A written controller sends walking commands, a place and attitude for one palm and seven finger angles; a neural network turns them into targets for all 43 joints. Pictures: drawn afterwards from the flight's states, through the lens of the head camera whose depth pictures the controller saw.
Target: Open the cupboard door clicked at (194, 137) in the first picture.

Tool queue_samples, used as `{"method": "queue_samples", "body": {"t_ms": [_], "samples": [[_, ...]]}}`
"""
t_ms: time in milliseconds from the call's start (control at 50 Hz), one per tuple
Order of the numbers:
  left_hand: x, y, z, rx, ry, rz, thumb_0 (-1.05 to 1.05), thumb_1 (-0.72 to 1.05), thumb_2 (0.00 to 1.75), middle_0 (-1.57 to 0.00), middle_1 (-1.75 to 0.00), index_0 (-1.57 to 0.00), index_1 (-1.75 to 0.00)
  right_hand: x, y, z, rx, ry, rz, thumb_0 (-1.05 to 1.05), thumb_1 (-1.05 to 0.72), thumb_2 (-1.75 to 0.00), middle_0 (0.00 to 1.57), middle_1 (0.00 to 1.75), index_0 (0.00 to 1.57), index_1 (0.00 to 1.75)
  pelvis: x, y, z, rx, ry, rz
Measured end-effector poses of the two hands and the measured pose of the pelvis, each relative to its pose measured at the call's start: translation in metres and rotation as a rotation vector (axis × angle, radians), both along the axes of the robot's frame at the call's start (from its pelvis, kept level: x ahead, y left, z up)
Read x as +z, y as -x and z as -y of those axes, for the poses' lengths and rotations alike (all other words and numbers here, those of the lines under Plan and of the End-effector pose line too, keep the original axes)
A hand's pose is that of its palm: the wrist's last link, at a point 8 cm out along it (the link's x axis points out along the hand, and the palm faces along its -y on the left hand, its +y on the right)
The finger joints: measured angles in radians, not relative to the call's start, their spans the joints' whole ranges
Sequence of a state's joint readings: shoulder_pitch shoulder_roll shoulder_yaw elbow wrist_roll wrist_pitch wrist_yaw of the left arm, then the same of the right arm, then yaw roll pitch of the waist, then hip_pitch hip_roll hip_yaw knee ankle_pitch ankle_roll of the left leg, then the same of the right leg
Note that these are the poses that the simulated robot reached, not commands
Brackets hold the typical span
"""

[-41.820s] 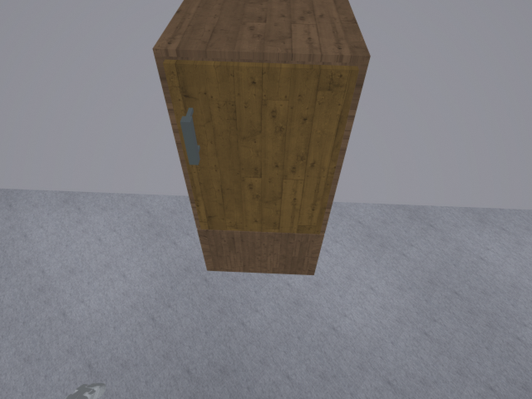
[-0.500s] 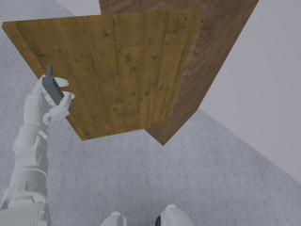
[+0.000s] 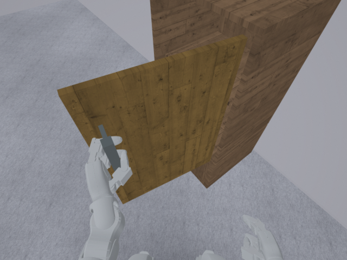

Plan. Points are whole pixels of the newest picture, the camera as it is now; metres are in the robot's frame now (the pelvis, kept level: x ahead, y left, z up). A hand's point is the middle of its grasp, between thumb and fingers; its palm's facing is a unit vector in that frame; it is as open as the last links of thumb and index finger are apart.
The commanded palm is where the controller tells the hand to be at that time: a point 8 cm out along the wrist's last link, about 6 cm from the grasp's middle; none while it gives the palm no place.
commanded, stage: pull the door open along its arc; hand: left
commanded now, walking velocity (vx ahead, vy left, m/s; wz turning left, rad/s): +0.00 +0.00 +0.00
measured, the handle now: (110, 150) +0.35 +0.17 +0.04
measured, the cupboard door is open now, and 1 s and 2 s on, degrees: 80 89 92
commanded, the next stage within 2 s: open thumb and fingers to let go in 0.16 s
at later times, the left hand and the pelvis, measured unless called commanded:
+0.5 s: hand (144, 187) +0.27 +0.08 +0.04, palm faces +0.40 -0.91 -0.01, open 7.1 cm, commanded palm +0.22 +0.13 +0.04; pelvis -0.01 -0.03 -0.01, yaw +2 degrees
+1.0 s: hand (142, 187) +0.26 +0.08 +0.05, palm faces +0.36 -0.93 +0.01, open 14.5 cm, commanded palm +0.22 +0.13 +0.04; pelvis -0.01 -0.01 +0.00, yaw +1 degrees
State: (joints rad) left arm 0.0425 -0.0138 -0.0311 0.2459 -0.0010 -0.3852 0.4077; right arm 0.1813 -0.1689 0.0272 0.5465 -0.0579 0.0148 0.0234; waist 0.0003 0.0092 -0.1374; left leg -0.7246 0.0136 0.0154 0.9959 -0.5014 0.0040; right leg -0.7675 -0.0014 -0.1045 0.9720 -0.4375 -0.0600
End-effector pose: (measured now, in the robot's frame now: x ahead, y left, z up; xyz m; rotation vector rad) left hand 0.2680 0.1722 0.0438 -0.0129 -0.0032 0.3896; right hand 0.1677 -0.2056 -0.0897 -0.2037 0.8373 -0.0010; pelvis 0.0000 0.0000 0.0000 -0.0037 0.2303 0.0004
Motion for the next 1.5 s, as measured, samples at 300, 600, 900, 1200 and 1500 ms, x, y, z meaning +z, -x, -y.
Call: {"method": "queue_samples", "body": {"t_ms": [300, 600, 900, 1200, 1500], "samples": [[0.003, 0.057, 0.058, 0.005, 0.009, -0.039, 0.02, 0.68, 0.74, -0.32, -1.33, -0.37, -1.34, -0.004, 0.016, 0.034, -0.012, 0.02, 0.029, 0.01, -0.9, -0.9, 0.2, 0.3, 0.2, 0.3, -0.002, 0.003, 0.019, 0.013, -0.02, 0.016], [0.004, 0.042, 0.048, 0.019, 0.0, -0.028, 0.01, 0.25, 0.62, -0.35, -1.28, -0.35, -1.28, -0.004, 0.003, 0.027, 0.015, -0.005, 0.067, 0.01, -0.9, -0.9, 0.2, 0.3, 0.2, 0.3, -0.003, 0.011, 0.026, 0.027, -0.025, 0.019], [0.002, 0.04, 0.042, -0.014, 0.008, -0.017, 0.0, -0.42, 0.34, -0.28, -1.05, -0.31, -1.05, -0.002, 0.012, 0.022, -0.002, 0.025, 0.041, 0.01, -0.9, -0.9, 0.2, 0.3, 0.2, 0.3, -0.004, 0.009, 0.012, 0.018, -0.011, 0.017], [0.002, 0.048, 0.045, -0.046, -0.003, -0.023, -0.01, -0.5, 0.31, -0.38, -0.66, -0.4, -0.65, -0.003, 0.007, -0.003, 0.028, 0.002, 0.063, 0.01, -0.9, -0.9, 0.2, 0.3, 0.2, 0.3, -0.007, 0.01, -0.001, 0.015, -0.001, 0.017], [0.003, 0.061, 0.03, -0.499, 0.021, -0.019, -0.01, -0.5, 0.3, -0.17, -0.34, -0.18, -0.35, 0.007, 0.012, -0.002, -0.013, 0.007, 0.156, 0.01, -0.9, -0.9, 0.2, 0.3, 0.2, 0.3, -0.012, 0.018, -0.015, 0.012, 0.005, 0.024]]}}
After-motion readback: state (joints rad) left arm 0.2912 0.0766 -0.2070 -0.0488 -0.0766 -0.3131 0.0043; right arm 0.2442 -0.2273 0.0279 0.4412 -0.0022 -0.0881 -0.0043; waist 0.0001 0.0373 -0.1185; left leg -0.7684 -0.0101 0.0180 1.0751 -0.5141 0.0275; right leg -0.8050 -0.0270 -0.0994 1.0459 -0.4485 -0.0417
